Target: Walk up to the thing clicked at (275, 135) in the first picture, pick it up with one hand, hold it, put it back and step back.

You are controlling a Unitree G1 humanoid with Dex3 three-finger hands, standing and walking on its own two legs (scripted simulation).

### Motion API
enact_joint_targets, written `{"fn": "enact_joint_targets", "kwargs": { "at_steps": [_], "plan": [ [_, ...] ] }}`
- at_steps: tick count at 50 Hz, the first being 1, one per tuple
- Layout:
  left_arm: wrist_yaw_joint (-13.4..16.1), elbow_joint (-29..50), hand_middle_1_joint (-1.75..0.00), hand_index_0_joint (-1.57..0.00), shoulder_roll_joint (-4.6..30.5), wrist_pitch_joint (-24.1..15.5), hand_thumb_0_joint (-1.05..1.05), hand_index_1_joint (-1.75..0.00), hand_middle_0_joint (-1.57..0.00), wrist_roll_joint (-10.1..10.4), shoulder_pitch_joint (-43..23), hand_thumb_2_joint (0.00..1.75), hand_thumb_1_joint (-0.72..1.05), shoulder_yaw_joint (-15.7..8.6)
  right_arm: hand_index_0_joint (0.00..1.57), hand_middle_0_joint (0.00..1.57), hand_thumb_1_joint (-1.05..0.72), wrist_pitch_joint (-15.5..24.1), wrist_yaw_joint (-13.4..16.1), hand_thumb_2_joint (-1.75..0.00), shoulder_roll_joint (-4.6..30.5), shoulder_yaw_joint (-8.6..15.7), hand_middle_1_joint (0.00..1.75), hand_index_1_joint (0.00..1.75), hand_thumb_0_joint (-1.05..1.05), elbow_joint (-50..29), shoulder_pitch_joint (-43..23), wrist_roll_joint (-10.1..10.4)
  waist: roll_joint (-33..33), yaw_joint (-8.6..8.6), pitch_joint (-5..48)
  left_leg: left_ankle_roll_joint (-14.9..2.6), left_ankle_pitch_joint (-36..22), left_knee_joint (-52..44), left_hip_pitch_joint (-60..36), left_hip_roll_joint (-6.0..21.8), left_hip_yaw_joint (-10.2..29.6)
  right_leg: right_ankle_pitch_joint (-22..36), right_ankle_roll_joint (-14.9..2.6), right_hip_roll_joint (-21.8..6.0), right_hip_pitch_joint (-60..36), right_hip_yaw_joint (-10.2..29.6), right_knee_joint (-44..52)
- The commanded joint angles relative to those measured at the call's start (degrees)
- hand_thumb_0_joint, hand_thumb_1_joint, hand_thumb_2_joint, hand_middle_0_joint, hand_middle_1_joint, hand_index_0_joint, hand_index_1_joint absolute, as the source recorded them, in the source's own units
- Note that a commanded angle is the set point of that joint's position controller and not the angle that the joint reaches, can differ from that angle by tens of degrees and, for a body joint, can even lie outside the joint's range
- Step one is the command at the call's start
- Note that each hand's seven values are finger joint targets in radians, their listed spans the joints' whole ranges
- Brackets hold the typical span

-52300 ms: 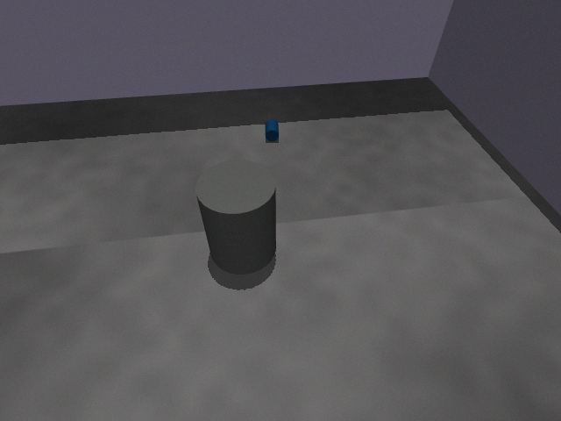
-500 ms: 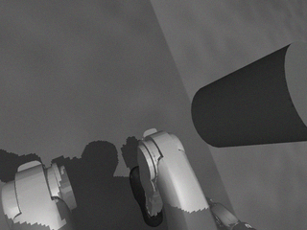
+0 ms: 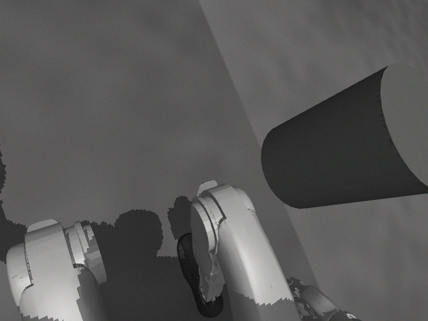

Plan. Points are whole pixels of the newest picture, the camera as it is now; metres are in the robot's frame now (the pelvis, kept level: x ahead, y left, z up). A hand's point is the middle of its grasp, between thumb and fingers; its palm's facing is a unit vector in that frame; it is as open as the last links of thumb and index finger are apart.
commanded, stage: close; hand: left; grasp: from above
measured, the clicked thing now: out of the picture +0.42 +0.36 -0.26
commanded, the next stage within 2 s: settle in 1.62 s
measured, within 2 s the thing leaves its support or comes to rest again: neither
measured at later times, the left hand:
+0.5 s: hand out of the picture +0.41 +0.35 -0.24, palm faces -0.49 -0.17 -0.85, open 12.5 cm
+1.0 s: hand out of the picture +0.42 +0.35 -0.24, palm faces -0.41 -0.14 -0.90, open 10.9 cm
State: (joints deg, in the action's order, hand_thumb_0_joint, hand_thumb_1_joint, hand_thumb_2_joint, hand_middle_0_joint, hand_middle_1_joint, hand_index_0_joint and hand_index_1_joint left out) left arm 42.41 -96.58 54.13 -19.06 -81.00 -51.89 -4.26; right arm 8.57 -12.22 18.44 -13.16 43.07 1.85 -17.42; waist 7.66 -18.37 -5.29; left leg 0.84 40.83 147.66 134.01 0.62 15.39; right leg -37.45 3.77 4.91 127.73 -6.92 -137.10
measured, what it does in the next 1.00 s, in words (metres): stands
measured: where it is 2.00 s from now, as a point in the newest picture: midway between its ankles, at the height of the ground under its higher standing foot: (151, 316)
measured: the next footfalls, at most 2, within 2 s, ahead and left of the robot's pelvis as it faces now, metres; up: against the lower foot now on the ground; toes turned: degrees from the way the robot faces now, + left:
none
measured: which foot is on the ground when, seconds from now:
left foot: down 0.00-1.00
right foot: down 0.00-1.00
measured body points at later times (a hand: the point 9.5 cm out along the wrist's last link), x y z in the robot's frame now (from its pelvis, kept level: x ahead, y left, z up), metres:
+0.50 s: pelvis +0.01 +0.00 +0.00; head +0.26 +0.14 +0.34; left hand +0.43 +0.36 -0.19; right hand +0.09 -0.25 -0.07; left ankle +0.07 +0.13 -0.26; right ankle +0.12 -0.13 -0.26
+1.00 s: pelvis +0.00 +0.00 +0.00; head +0.25 +0.15 +0.34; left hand +0.44 +0.36 -0.19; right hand +0.09 -0.26 -0.05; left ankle +0.07 +0.13 -0.26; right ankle +0.12 -0.13 -0.26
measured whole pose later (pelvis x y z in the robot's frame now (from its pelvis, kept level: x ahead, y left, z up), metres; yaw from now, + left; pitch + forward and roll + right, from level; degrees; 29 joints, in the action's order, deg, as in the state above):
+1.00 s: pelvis +0.00 +0.00 +0.00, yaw +0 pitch +27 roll -15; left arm 36.8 -96.9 57.2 -14.8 -76.7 -55.0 -8.5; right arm 12.8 -13.9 19.7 -13.4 41.1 3.5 -16.0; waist 7.9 -19.4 -6.3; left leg 0.3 41.3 148.3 135.6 0.1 15.3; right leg -38.2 3.7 4.2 128.5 -7.1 -137.5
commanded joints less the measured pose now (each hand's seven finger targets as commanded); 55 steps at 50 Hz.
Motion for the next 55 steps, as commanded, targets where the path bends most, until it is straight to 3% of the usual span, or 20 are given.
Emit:
{"fn": "enact_joint_targets", "kwargs": {
  "at_steps": [1, 4, 7, 8, 11, 15, 16, 17, 18, 21, 25, 27, 28, 33, 36, 39, 43, 45, 50, 55],
  "plan": [
    [2.4, 4.3, -0.94, -0.17, 12.1, 4.9, 0.00, -0.92, -0.15, 3.5, -16.9, 0.87, -0.35, 0.5, 0.20, 0.20, -0.89, 2.2, 0.1, -0.90, 18.8, 5.4, 0.30, 0.30, 0.00, -0.3, 7.7, 1.3, -27.2, -2.58, 30.7, -1.25, -4.5, -17.3, -24.7, 0.7, -7.7, 6.4, -4.96, 1.3, -12.0, -6.9, 11.9],
    [-0.3, 3.8, -0.95, -0.19, 13.5, 6.1, 0.00, -0.92, -0.16, 5.4, -18.3, 0.84, -0.32, -0.5, 0.20, 0.20, -0.89, 3.4, -0.4, -0.90, 19.4, 5.3, 0.30, 0.30, 0.00, -1.0, 8.4, 2.4, -27.0, -2.57, 32.3, -1.43, -7.3, -16.7, -25.8, 1.0, -6.6, 9.6, -4.60, 0.8, -12.4, -7.3, 11.0],
    [-3.5, 2.4, -0.94, -0.21, 16.8, 6.4, 0.00, -0.91, -0.18, 6.3, -16.5, 0.81, -0.30, -5.0, 0.20, 0.20, -0.89, 4.2, -0.9, -0.90, 19.9, 5.7, 0.30, 0.30, 0.00, -2.0, 9.6, 2.6, -27.9, -2.11, 32.4, -0.94, -9.7, -17.1, -27.9, 0.9, -5.7, 11.3, -4.49, 0.1, -12.9, -7.7, 8.7],
    [-4.9, 2.6, -0.94, -0.23, 15.5, 6.2, 0.00, -0.91, -0.20, 6.5, -16.3, 0.79, -0.28, -4.3, 0.20, 0.20, -0.90, 4.4, -1.2, -0.90, 19.6, 5.6, 0.30, 0.30, 0.00, -2.3, 9.2, 2.5, -29.5, -2.03, 32.3, -0.58, -10.1, -17.6, -29.1, 0.8, -5.5, 11.3, -4.57, -0.1, -12.2, -7.8, 8.0],
    [-7.9, 4.5, -0.96, -0.22, 16.7, 4.9, 0.00, -0.92, -0.19, 7.5, -14.4, 0.79, -0.28, -5.7, 0.20, 0.20, -0.90, 3.6, -1.2, -0.90, 18.2, 4.8, 0.30, 0.30, 0.00, -2.6, 9.3, 2.1, -32.1, -1.54, 34.1, -0.21, -12.4, -18.2, -30.9, 0.8, -5.6, 12.7, -4.52, 0.2, -15.2, -8.0, 8.4],
    [-11.7, 10.5, -0.93, -0.24, 16.0, 1.5, 0.00, -0.90, -0.21, 7.6, -14.2, 0.78, -0.28, -4.5, 0.20, 0.20, -0.90, 2.3, -1.2, -0.90, 19.3, 5.5, 0.30, 0.30, 0.00, -3.0, 10.5, 1.7, -34.3, -2.36, 35.2, 0.31, -17.6, -16.6, -33.5, 0.8, -6.1, 16.0, -4.54, 0.2, -16.9, -8.3, 8.6],
    [-12.3, 11.1, -0.92, -0.25, 16.2, 0.8, 0.00, -0.89, -0.22, 7.0, -13.6, 0.78, -0.27, -4.1, 0.20, 0.20, -0.90, 2.0, -1.4, -0.90, 18.1, 4.6, 0.30, 0.30, 0.00, -3.0, 11.1, 1.8, -34.6, -2.50, 35.8, 0.41, -19.4, -16.0, -34.6, 1.0, -6.3, 17.0, -4.49, 0.3, -17.9, -8.3, 8.6],
    [-12.2, 10.8, -0.92, -0.26, 15.8, -0.1, 0.00, -0.88, -0.23, 7.5, -11.4, 0.76, -0.24, -4.5, 0.20, 0.20, -0.90, 1.3, -1.3, -0.90, 18.2, 4.5, 0.30, 0.30, 0.00, -2.6, 11.5, 1.7, -33.8, -1.84, 36.7, 0.36, -20.6, -16.2, -33.9, 0.9, -6.2, 17.8, -4.55, 0.5, -19.6, -8.6, 9.1],
    [-12.5, 9.7, -0.90, -0.27, 14.0, -0.6, 0.00, -0.87, -0.24, 7.1, -10.9, 0.77, -0.23, -3.0, 0.20, 0.20, -0.90, 1.0, -1.4, -0.90, 17.6, 4.0, 0.30, 0.30, 0.00, -3.0, 11.6, 1.5, -31.0, -2.64, 35.8, 0.07, -20.3, -14.8, -32.4, 0.8, -6.4, 18.3, -4.68, 0.6, -19.7, -8.6, 9.0],
    [-11.5, 10.9, -0.90, -0.29, 15.6, -3.2, 0.00, -0.87, -0.27, 6.9, -10.2, 0.79, -0.20, -5.2, 0.20, 0.20, -0.89, -0.3, -1.3, -0.90, 18.2, 3.7, 0.30, 0.30, 0.00, -3.1, 12.8, 1.7, -29.0, -2.14, 35.5, -0.33, -20.1, -14.8, -31.4, 0.7, -6.1, 18.2, -4.75, 0.7, -21.0, -9.0, 9.8],
    [-8.7, 9.3, -0.86, -0.33, 17.5, -5.7, 0.00, -0.84, -0.30, 4.7, -10.7, 0.77, -0.16, -5.9, 0.20, 0.20, -0.89, -0.9, -1.0, -0.90, 17.6, 2.6, 0.30, 0.30, 0.00, -3.7, 11.2, 1.5, -26.7, -2.14, 33.3, -0.84, -15.0, -14.6, -28.9, 0.9, -6.7, 15.1, -4.42, 1.0, -19.8, -8.9, 10.1],
    [-6.7, 9.3, -0.84, -0.34, 17.0, -6.4, 0.00, -0.82, -0.31, 4.3, -12.0, 0.75, -0.14, -5.1, 0.20, 0.20, -0.89, -0.8, -0.5, -0.90, 18.7, 3.3, 0.30, 0.30, 0.00, -3.6, 9.7, 1.1, -26.6, -2.17, 32.7, -1.02, -12.1, -15.0, -28.1, 1.0, -6.7, 12.8, -4.34, 1.1, -18.3, -8.9, 10.2],
    [-5.8, 8.9, -0.85, -0.34, 16.2, -6.2, 0.00, -0.82, -0.32, 3.4, -12.0, 0.75, -0.12, -3.8, 0.20, 0.20, -0.89, -0.8, -0.4, -0.90, 18.4, 3.5, 0.30, 0.30, 0.00, -2.7, 9.6, 0.8, -27.5, -2.21, 32.5, -0.95, -10.3, -15.6, -27.9, 1.0, -6.7, 11.1, -4.43, 1.4, -17.9, -8.6, 10.6],
    [-0.5, 8.5, -0.77, -0.39, 16.5, -3.2, 0.00, -0.74, -0.36, 1.6, -13.3, 0.69, -0.07, -3.4, 0.20, 0.20, -0.89, 0.0, 0.6, -0.89, 18.4, 3.7, 0.30, 0.30, 0.00, -1.9, 8.6, 0.3, -27.5, -1.85, 32.3, -0.86, -7.0, -16.7, -26.9, 1.0, -7.5, 7.8, -4.77, 1.8, -16.3, -7.8, 11.8],
    [1.1, 8.2, -0.74, -0.42, 15.1, -0.2, 0.00, -0.72, -0.40, 1.5, -13.9, 0.68, -0.04, -2.1, 0.20, 0.20, -0.89, 1.1, 0.6, -0.90, 18.5, 4.3, 0.30, 0.30, 0.00, -1.2, 8.6, 0.3, -27.9, -1.92, 32.8, -0.93, -7.6, -16.5, -26.8, 1.0, -7.6, 8.6, -4.82, 1.7, -15.6, -7.3, 11.6],
    [1.9, 7.3, -0.72, -0.46, 14.9, 2.3, 0.00, -0.70, -0.44, 2.9, -15.5, 0.66, 0.02, -2.3, 0.20, 0.20, -0.89, 2.2, 0.1, -0.90, 18.7, 4.8, 0.30, 0.30, 0.00, -0.7, 8.4, 1.0, -28.3, -1.90, 33.1, -0.90, -8.4, -16.6, -26.3, 1.0, -7.1, 9.7, -4.87, 1.3, -14.1, -7.8, 10.8],
    [-0.2, 5.6, -0.67, -0.50, 14.6, 4.6, 0.00, -0.65, -0.47, 4.7, -16.6, 0.58, 0.05, -1.7, 0.20, 0.20, -0.89, 4.0, -0.7, -0.90, 19.3, 5.2, 0.30, 0.30, 0.00, -0.7, 8.9, 1.8, -29.0, -2.24, 31.9, -0.79, -7.9, -17.1, -27.0, 1.0, -6.5, 9.8, -4.78, 0.6, -12.7, -7.8, 9.8],
    [-1.7, 6.5, -0.68, -0.50, 19.0, 4.8, 0.00, -0.65, -0.47, 5.0, -17.4, 0.57, 0.05, -5.3, 0.20, 0.20, -0.89, 4.6, -1.0, -0.90, 20.3, 5.4, 0.30, 0.30, 0.00, -2.0, 9.3, 2.2, -29.9, -1.63, 32.9, -0.69, -9.1, -17.3, -28.1, 1.1, -5.8, 10.6, -4.83, 0.4, -13.5, -7.8, 9.0],
    [-6.5, 5.5, -0.71, -0.54, 17.8, 4.4, 0.00, -0.67, -0.50, 6.4, -14.5, 0.56, 0.11, -6.2, 0.20, 0.20, -0.90, 4.4, -1.6, -0.90, 19.3, 5.3, 0.30, 0.30, 0.00, -2.1, 9.8, 1.7, -32.0, -1.65, 33.4, -0.31, -12.3, -16.9, -29.5, 0.9, -6.2, 12.9, -4.50, 0.2, -14.9, -8.2, 8.2],
    [-10.8, 7.0, -0.68, -0.60, 16.5, 2.1, 0.00, -0.65, -0.58, 6.8, -10.6, 0.60, 0.18, -5.3, 0.20, 0.20, -0.89, 2.4, -1.5, -0.90, 18.3, 4.8, 0.30, 0.30, 0.00, -2.8, 10.9, 1.7, -31.7, -1.33, 34.0, -0.08, -15.4, -17.0, -30.7, 0.7, -6.3, 14.5, -4.68, 0.3, -16.7, -8.4, 8.6]
  ]
}}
